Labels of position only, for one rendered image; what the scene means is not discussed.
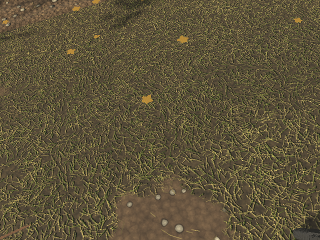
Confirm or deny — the robot right hand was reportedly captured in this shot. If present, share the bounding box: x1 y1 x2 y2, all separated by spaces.
293 228 320 240

